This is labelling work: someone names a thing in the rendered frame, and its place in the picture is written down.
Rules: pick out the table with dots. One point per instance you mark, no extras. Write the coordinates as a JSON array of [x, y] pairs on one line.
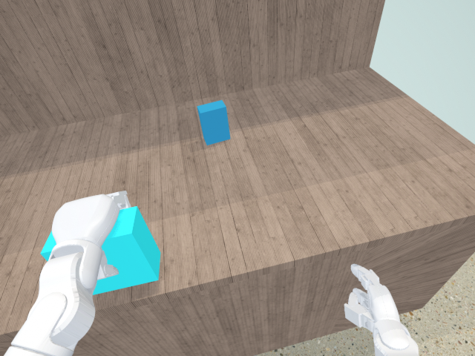
[[328, 165]]

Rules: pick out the right robot forearm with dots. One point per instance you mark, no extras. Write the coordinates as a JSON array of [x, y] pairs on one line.
[[391, 338]]

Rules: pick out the robot left hand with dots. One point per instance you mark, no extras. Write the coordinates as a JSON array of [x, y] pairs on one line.
[[92, 219]]

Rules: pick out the robot right hand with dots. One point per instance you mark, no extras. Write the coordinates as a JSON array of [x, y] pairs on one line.
[[377, 304]]

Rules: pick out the left robot forearm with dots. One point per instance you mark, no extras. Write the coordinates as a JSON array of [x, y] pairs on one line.
[[64, 310]]

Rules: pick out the sponge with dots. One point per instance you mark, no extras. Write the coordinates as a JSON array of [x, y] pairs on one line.
[[130, 248]]

